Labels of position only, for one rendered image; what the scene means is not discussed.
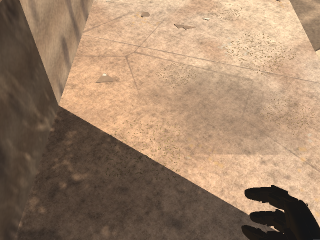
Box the robot right hand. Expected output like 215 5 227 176
241 185 320 240

